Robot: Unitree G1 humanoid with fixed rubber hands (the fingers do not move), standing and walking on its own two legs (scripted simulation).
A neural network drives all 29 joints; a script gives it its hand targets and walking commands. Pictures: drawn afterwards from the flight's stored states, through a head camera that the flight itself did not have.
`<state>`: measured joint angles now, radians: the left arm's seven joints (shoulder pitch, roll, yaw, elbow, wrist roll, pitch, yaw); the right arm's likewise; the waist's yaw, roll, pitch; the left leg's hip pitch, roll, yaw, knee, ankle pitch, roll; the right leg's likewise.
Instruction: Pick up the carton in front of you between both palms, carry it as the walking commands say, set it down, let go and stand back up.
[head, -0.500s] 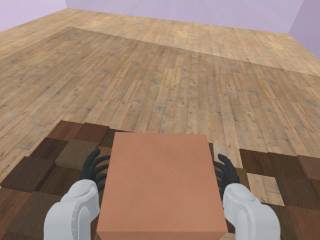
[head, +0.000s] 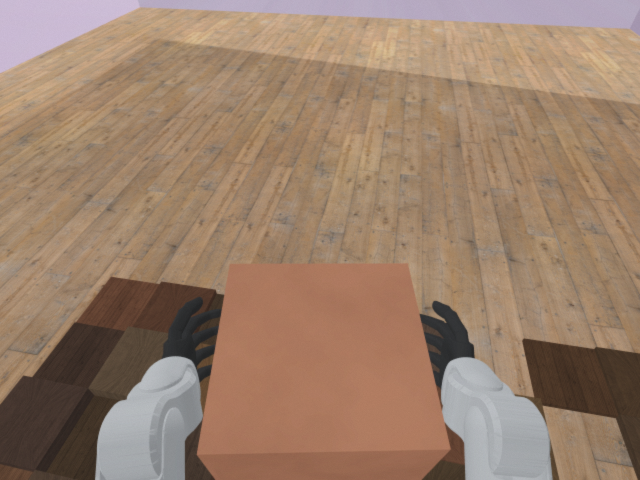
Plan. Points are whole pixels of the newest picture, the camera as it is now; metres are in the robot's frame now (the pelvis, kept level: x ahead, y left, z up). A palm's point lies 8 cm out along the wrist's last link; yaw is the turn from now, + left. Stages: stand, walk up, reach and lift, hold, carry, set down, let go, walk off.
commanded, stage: carry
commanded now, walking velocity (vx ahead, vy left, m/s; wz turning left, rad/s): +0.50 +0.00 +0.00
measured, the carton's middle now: (318, 390) +0.25 +0.01 +0.01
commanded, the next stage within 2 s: none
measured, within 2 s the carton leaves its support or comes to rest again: neither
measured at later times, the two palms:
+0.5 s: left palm (251, 168) +0.63 +0.12 +0.09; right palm (419, 179) +0.60 -0.17 +0.09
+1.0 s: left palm (268, 90) +0.95 +0.12 +0.10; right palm (391, 87) +0.97 -0.18 +0.09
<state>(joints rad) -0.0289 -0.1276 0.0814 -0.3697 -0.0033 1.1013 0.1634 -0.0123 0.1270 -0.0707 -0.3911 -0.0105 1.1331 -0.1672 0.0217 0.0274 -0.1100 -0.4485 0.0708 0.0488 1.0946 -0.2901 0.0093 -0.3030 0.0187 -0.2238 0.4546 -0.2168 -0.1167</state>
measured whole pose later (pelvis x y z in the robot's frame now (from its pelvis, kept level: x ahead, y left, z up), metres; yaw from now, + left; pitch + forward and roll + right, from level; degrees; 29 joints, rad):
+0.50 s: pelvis +0.37 +0.00 -0.01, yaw -5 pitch +5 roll +2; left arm 0.02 -0.13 0.09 -0.59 -0.04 1.09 0.16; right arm 0.01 0.13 -0.02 -0.56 0.03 1.12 -0.19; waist -0.04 -0.03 -0.06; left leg -0.39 0.02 0.23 0.49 -0.13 0.06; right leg -0.40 -0.01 -0.03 1.35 -0.45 -0.02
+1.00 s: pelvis +0.73 -0.05 +0.01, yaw +1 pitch +5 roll -1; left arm 0.06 -0.13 0.03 -0.47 0.00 1.07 0.15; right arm 0.11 0.14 -0.05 -0.52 -0.02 1.10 -0.15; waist 0.08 0.01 -0.13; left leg -0.41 0.06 0.08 0.57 -0.15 0.00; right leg -0.25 -0.12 -0.20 0.54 -0.12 0.02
